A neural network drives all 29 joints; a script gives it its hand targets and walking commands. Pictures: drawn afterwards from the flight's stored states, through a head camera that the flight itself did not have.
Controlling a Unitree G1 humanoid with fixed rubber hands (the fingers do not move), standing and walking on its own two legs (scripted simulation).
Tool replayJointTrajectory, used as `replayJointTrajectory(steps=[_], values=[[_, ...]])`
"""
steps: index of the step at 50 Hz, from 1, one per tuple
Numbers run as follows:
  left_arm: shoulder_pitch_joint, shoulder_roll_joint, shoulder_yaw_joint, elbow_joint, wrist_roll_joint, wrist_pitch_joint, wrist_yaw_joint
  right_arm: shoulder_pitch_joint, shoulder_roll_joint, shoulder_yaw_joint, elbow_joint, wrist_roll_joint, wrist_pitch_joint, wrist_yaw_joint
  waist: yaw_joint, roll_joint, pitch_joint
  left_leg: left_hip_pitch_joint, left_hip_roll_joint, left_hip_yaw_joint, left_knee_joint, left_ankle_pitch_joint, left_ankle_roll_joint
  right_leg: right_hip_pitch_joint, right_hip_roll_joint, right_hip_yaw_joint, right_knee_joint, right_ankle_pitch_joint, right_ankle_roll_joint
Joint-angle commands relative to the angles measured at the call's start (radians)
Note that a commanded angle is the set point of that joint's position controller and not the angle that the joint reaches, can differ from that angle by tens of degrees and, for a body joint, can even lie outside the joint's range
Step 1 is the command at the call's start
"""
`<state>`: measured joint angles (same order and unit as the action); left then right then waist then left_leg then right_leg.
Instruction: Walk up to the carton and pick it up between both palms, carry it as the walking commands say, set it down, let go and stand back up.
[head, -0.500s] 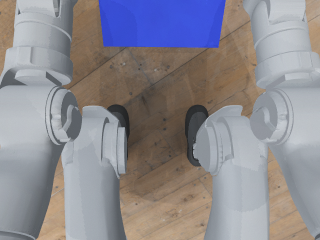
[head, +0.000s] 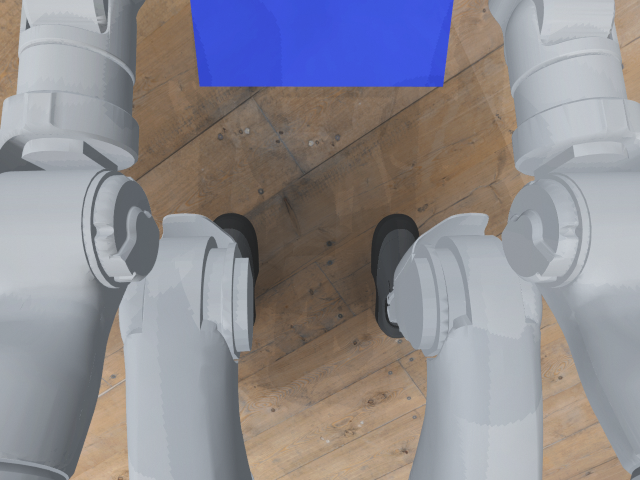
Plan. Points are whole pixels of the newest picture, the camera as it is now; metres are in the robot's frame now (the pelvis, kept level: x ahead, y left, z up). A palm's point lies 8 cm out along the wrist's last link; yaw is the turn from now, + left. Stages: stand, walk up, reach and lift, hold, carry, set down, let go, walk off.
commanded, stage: set down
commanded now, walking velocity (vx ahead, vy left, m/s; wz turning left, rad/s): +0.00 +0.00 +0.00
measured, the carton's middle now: out of the picture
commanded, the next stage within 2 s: none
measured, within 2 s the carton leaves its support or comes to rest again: neither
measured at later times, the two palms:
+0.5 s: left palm out of the picture +0.55 +0.18 -0.20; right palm out of the picture +0.55 -0.14 -0.20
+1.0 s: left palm out of the picture +0.53 +0.21 -0.20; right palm out of the picture +0.54 -0.15 -0.20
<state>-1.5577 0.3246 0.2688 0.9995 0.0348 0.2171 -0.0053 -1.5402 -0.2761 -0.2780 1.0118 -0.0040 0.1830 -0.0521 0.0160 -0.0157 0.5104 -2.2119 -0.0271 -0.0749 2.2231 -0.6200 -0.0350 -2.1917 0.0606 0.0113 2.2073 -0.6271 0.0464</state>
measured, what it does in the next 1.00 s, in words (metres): stands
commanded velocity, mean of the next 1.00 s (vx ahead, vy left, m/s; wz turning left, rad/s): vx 0.00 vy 0.00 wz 0.00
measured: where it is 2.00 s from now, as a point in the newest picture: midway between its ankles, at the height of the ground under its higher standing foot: (315, 295)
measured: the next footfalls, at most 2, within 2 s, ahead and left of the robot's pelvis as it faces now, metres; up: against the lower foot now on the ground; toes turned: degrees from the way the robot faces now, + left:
none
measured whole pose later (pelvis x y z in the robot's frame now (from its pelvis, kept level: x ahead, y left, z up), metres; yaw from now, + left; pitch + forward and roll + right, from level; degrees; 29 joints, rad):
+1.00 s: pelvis -0.01 +0.00 -0.01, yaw +0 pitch +33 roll -2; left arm -1.53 0.39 0.20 1.16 -0.06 0.08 0.07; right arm -1.54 -0.31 -0.23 1.15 0.04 0.08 -0.09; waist 0.02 -0.01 0.52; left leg -2.21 -0.03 -0.07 2.24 -0.60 -0.04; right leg -2.19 0.06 0.01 2.22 -0.60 0.05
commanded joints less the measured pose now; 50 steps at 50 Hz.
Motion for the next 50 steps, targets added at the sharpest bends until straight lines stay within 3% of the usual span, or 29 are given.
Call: replayJointTrajectory(steps=[1, 4, 6, 9, 10, 12, 14, 15, 16, 17, 20, 21, 22, 24, 26, 28, 29, 32, 33, 35, 36, 38, 42, 43, 44, 45, 47, 48, 50], values=[[-0.267, -0.891, -0.281, -0.020, -0.111, -0.041, -0.244, -0.354, 0.875, 0.308, -0.089, 0.121, -0.026, 0.259, 0.063, 0.036, -1.072, 0.488, -0.071, 0.131, -0.110, 0.470, 0.030, 0.411, 0.077, -0.056, -0.089, 0.423, -0.052], [-0.286, -0.874, -0.289, -0.010, -0.134, -0.051, -0.235, -0.381, 0.850, 0.334, -0.095, 0.150, -0.037, 0.253, 0.062, 0.045, -1.095, 0.512, -0.065, 0.123, -0.101, 0.467, 0.029, 0.397, 0.070, -0.066, -0.068, 0.408, -0.048], [-0.279, -0.854, -0.259, 0.012, -0.111, -0.050, -0.230, -0.408, 0.850, 0.336, -0.102, 0.143, -0.039, 0.251, 0.094, 0.016, -1.065, 0.492, -0.065, 0.125, -0.101, 0.454, 0.030, 0.400, 0.069, -0.055, -0.071, 0.394, -0.043], [-0.298, -0.841, -0.263, -0.015, -0.106, -0.054, -0.231, -0.384, 0.830, 0.314, -0.076, 0.130, -0.039, 0.250, 0.072, 0.020, -1.039, 0.479, -0.065, 0.123, -0.103, 0.451, 0.025, 0.400, 0.072, -0.057, -0.078, 0.398, -0.038], [-0.259, -0.833, -0.240, 0.018, -0.085, -0.053, -0.233, -0.391, 0.870, 0.324, -0.077, 0.132, -0.034, 0.251, 0.104, -0.005, -1.046, 0.462, -0.070, 0.138, -0.097, 0.422, 0.035, 0.411, 0.073, -0.053, -0.087, 0.374, -0.034], [-0.294, -0.837, -0.255, -0.002, -0.105, -0.060, -0.229, -0.391, 0.848, 0.304, -0.060, 0.122, -0.037, 0.248, 0.064, 0.017, -1.021, 0.468, -0.066, 0.131, -0.096, 0.430, 0.029, 0.401, 0.072, -0.054, -0.088, 0.376, -0.037], [-0.279, -0.819, -0.240, 0.011, -0.098, -0.057, -0.224, -0.405, 0.829, 0.304, -0.090, 0.128, -0.041, 0.249, 0.087, 0.021, -1.019, 0.472, -0.065, 0.128, -0.106, 0.427, 0.031, 0.390, 0.071, -0.058, -0.078, 0.381, -0.039], [-0.279, -0.811, -0.238, 0.017, -0.100, -0.059, -0.224, -0.363, 0.828, 0.296, -0.046, 0.109, -0.037, 0.248, 0.069, 0.009, -0.999, 0.444, -0.061, 0.125, -0.096, 0.418, 0.027, 0.390, 0.064, -0.049, -0.076, 0.377, -0.042], [-0.249, -0.803, -0.219, 0.036, -0.084, -0.063, -0.220, -0.395, 0.830, 0.306, -0.068, 0.122, -0.043, 0.245, 0.095, -0.007, -1.006, 0.468, -0.063, 0.131, -0.097, 0.425, 0.036, 0.409, 0.069, -0.055, -0.078, 0.376, -0.031], [-0.269, -0.783, -0.233, 0.039, -0.089, -0.061, -0.215, -0.376, 0.801, 0.292, -0.067, 0.116, -0.049, 0.243, 0.076, 0.011, -1.008, 0.493, -0.060, 0.120, -0.104, 0.424, 0.031, 0.375, 0.068, -0.064, -0.075, 0.364, -0.036], [-0.263, -0.723, -0.205, 0.030, -0.077, -0.072, -0.200, -0.378, 0.734, 0.276, -0.058, 0.116, -0.055, 0.225, 0.089, 0.029, -1.010, 0.492, -0.059, 0.129, -0.102, 0.427, 0.025, 0.393, 0.064, -0.055, -0.072, 0.368, -0.032], [-0.270, -0.678, -0.199, 0.001, -0.071, -0.082, -0.190, -0.387, 0.720, 0.283, -0.065, 0.125, -0.055, 0.220, 0.131, 0.005, -1.013, 0.467, -0.054, 0.138, -0.099, 0.437, 0.025, 0.413, 0.064, -0.045, -0.082, 0.387, -0.025], [-0.279, -0.673, -0.208, 0.025, -0.083, -0.083, -0.183, -0.377, 0.684, 0.278, -0.049, 0.127, -0.064, 0.210, 0.089, 0.007, -1.028, 0.471, -0.052, 0.136, -0.089, 0.429, 0.020, 0.455, 0.061, -0.048, -0.080, 0.402, -0.026], [-0.259, -0.633, -0.187, 0.042, -0.082, -0.092, -0.164, -0.367, 0.639, 0.253, -0.039, 0.099, -0.069, 0.192, 0.075, -0.010, -1.020, 0.481, -0.054, 0.123, -0.102, 0.414, 0.018, 0.455, 0.053, -0.057, -0.072, 0.392, -0.022], [-0.256, -0.525, -0.175, 0.034, -0.073, -0.104, -0.136, -0.346, 0.548, 0.218, -0.022, 0.112, -0.083, 0.174, 0.070, 0.036, -1.042, 0.520, -0.048, 0.128, -0.103, 0.437, 0.009, 0.432, 0.054, -0.063, -0.071, 0.398, -0.017], [-0.254, -0.485, -0.155, 0.034, -0.080, -0.112, -0.113, -0.355, 0.464, 0.223, -0.060, 0.112, -0.099, 0.150, 0.072, 0.019, -1.068, 0.544, -0.050, 0.131, -0.092, 0.438, 0.007, 0.444, 0.052, -0.063, -0.079, 0.383, -0.017], [-0.222, -0.399, -0.113, 0.057, -0.055, -0.122, -0.093, -0.312, 0.436, 0.204, -0.015, 0.107, -0.093, 0.139, 0.095, 0.007, -1.057, 0.529, -0.046, 0.132, -0.107, 0.429, 0.008, 0.453, 0.050, -0.062, -0.077, 0.385, -0.009], [-0.161, -0.122, -0.041, 0.051, -0.038, -0.152, -0.013, -0.274, 0.138, 0.156, -0.032, 0.102, -0.116, 0.058, 0.103, 0.004, -1.113, 0.549, -0.035, 0.143, -0.095, 0.447, -0.002, 0.516, 0.045, -0.051, -0.087, 0.417, -0.001], [-0.161, 0.005, -0.038, 0.084, -0.044, -0.170, 0.020, -0.232, 0.040, 0.128, 0.006, 0.096, -0.120, 0.033, 0.074, 0.011, -1.107, 0.566, -0.027, 0.124, -0.105, 0.452, -0.001, 0.504, 0.041, -0.054, -0.081, 0.425, 0.004], [-0.195, 0.134, -0.027, 0.050, -0.068, -0.192, 0.068, -0.263, -0.097, 0.134, -0.050, 0.109, -0.133, -0.019, 0.079, 0.008, -1.191, 0.568, -0.030, 0.123, -0.102, 0.480, -0.005, 0.546, 0.040, -0.054, -0.083, 0.458, 0.012], [-0.199, 0.144, -0.042, 0.056, -0.084, -0.193, 0.082, -0.246, -0.126, 0.131, -0.022, 0.113, -0.131, -0.038, 0.063, 0.058, -1.209, 0.583, -0.022, 0.129, -0.103, 0.480, -0.013, 0.551, 0.036, -0.041, -0.086, 0.464, -0.002], [-0.184, 0.163, -0.048, 0.133, -0.120, -0.191, 0.093, -0.256, -0.134, 0.171, 0.027, 0.132, -0.124, -0.049, 0.077, 0.007, -1.197, 0.533, -0.019, 0.116, -0.100, 0.446, -0.002, 0.558, 0.021, -0.024, -0.096, 0.435, 0.001], [-0.264, 0.226, -0.088, 0.074, -0.173, -0.202, 0.101, -0.298, -0.194, 0.157, 0.006, 0.164, -0.131, -0.059, 0.062, 0.055, -1.207, 0.543, -0.001, 0.103, -0.102, 0.461, -0.005, 0.483, 0.011, -0.018, -0.091, 0.416, -0.005], [-0.252, 0.257, -0.063, 0.115, -0.154, -0.193, 0.098, -0.284, -0.210, 0.156, 0.045, 0.147, -0.120, -0.058, 0.065, 0.021, -1.175, 0.501, 0.003, 0.099, -0.115, 0.422, -0.003, 0.486, 0.004, -0.015, -0.106, 0.395, 0.002], [-0.251, 0.236, -0.087, 0.100, -0.176, -0.193, 0.095, -0.289, -0.209, 0.146, 0.009, 0.148, -0.129, -0.060, 0.033, 0.032, -1.177, 0.512, -0.001, 0.098, -0.110, 0.423, -0.001, 0.458, 0.004, -0.025, -0.101, 0.384, -0.006], [-0.254, 0.231, -0.097, 0.099, -0.178, -0.195, 0.089, -0.286, -0.169, 0.167, 0.018, 0.169, -0.126, -0.054, 0.067, 0.046, -1.183, 0.493, 0.005, 0.099, -0.108, 0.427, 0.004, 0.485, 0.003, -0.011, -0.104, 0.404, -0.009], [-0.257, 0.265, -0.072, 0.103, -0.177, -0.198, 0.091, -0.308, -0.212, 0.163, 0.001, 0.163, -0.129, -0.052, 0.072, 0.030, -1.166, 0.479, 0.009, 0.104, -0.104, 0.414, 0.001, 0.478, 0.003, -0.011, -0.109, 0.393, -0.005], [-0.253, 0.270, -0.094, 0.104, -0.192, -0.192, 0.087, -0.289, -0.231, 0.144, 0.025, 0.160, -0.127, -0.050, 0.040, 0.046, -1.166, 0.490, 0.013, 0.097, -0.116, 0.400, -0.003, 0.464, 0.000, -0.023, -0.103, 0.381, -0.005], [-0.254, 0.264, -0.092, 0.120, -0.187, -0.185, 0.082, -0.285, -0.231, 0.154, 0.039, 0.166, -0.119, -0.049, 0.058, 0.040, -1.151, 0.481, 0.017, 0.099, -0.118, 0.358, -0.003, 0.464, -0.004, -0.022, -0.113, 0.332, -0.005]])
